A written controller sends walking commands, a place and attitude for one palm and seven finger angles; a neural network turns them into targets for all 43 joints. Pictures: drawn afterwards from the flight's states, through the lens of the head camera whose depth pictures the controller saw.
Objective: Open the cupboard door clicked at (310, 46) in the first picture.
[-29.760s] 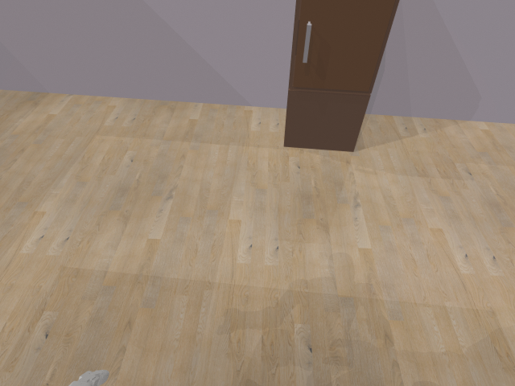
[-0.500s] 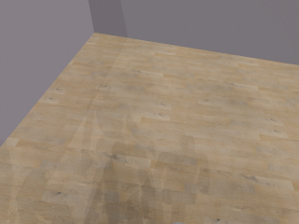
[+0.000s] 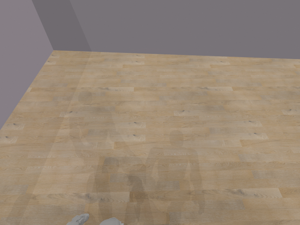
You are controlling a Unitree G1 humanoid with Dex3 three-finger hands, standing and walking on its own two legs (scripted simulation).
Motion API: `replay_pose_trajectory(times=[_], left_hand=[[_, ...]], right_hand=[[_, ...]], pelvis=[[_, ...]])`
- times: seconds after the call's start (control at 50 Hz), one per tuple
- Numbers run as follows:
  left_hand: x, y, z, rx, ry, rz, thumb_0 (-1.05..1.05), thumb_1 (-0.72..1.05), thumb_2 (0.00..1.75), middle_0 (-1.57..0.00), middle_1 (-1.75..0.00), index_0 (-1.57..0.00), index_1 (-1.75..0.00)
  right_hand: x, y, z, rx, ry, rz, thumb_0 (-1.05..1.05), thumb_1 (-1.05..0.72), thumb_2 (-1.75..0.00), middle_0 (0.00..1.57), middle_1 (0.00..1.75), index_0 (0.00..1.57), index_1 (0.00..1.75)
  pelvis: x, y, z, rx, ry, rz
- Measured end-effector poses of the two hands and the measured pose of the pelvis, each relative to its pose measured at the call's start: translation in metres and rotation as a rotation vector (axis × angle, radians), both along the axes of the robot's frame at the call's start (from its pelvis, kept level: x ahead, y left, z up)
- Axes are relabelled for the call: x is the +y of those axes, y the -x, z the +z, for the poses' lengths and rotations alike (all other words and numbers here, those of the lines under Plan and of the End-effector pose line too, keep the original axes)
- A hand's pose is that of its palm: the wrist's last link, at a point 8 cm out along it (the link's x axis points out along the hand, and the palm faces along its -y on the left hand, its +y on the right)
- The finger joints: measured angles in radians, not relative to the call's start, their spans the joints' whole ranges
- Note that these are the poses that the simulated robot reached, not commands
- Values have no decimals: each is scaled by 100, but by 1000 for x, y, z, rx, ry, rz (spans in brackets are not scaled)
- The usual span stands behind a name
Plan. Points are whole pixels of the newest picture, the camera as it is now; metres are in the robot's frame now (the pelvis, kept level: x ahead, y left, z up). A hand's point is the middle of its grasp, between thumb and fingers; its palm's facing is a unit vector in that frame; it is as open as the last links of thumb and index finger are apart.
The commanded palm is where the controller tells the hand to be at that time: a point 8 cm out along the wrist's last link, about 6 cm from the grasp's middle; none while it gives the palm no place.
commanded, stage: turn to face it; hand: left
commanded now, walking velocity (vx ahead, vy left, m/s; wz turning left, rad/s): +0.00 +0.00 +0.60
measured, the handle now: out of the picture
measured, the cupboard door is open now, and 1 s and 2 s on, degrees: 47 47 47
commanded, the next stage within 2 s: none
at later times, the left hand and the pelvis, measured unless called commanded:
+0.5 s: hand out of the picture +0.12 +0.22 -0.16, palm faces +0.29 -0.92 -0.28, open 7.4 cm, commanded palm none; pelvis +0.08 -0.02 -0.01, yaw +16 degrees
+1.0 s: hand out of the picture +0.02 +0.15 -0.19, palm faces +0.60 -0.76 -0.24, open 7.4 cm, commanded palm none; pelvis +0.10 -0.05 -0.01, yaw +36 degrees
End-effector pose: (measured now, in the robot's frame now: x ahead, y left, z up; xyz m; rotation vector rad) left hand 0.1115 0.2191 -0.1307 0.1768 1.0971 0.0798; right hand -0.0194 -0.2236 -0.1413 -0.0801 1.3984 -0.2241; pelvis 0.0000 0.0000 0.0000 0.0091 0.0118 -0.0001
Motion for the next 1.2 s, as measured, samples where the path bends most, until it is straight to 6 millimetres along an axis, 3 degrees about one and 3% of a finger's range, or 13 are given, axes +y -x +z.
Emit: replay_pose_trajectory(times=[0.1, 0.22, 0.4, 0.54, 0.64, 0.74, 0.84, 0.92, 0.98, 1.1, 1.2], left_hand=[[8, -9, -9, -4, 26, 94, -2, 94, 90, -20, -30, -20, -30], [35, 6, -38, 99, 25, 188, -1, 93, 90, -20, -30, -20, -30], [51, 11, -12, 125, -43, 295, 0, 91, 90, -20, -30, -20, -30], [30, 11, 2, 59, -110, 363, 0, 91, 90, -20, -30, -20, -30], [0, 37, 9, 84, -113, 434, 0, 90, 90, -20, -30, -20, -30], [-26, 62, 7, 138, -61, 507, 0, 90, 90, -20, -30, -20, -30], [-40, 92, -8, 171, -6, 596, 0, 90, 90, -20, -30, -20, -30], [-37, 120, -29, 210, 24, 675, 0, 90, 90, -20, -30, -20, -30], [-32, 128, -29, 232, 12, 720, 1, 90, 90, -20, -30, -20, -30], [-25, 114, -10, 161, -32, 776, 1, 90, 90, -20, -30, -20, -30], [-33, 95, 2, 101, -92, 802, 0, 90, 90, -20, -30, -20, -30]], right_hand=[[4, -62, 2, -17, 14, 94, 1, -94, -90, 20, 30, 20, 30], [5, -131, -5, -94, 70, 195, 1, -93, -90, 20, 30, 20, 30], [-6, -183, 6, -92, 77, 331, 0, -91, -89, 20, 30, 20, 30], [-41, -229, -9, -114, 47, 399, 0, -90, -89, 20, 30, 21, 30], [-55, -274, -5, -144, 45, 466, 1, -90, -90, 20, 30, 20, 30], [-45, -314, 13, -181, 41, 547, 1, -91, -90, 20, 30, 20, 30], [-12, -348, 19, -220, 43, 671, 1, -91, -90, 20, 30, 20, 30], [21, -367, 14, -285, 42, 760, 0, -90, -90, 20, 30, 20, 30], [32, -366, 17, -280, 38, 810, 0, -90, -90, 20, 30, 20, 30], [30, -362, 12, -205, 22, 865, 0, -90, -89, 20, 30, 21, 30], [15, -375, -6, -159, -9, 878, 0, -90, -89, 21, 30, 21, 30]], pelvis=[[3, -29, -3, -2, 15, 64], [17, -56, -21, 6, 22, 126], [2, -71, -7, 26, 34, 221], [-36, -85, -14, 21, 15, 313], [-51, -92, -9, 4, -6, 389], [-58, -100, 0, 16, -30, 458], [-54, -102, -4, 21, -25, 529], [-45, -100, -19, 21, -1, 590], [-48, -102, -16, 17, 2, 621], [-60, -112, -7, 10, 21, 691], [-77, -130, -13, 12, 11, 743]])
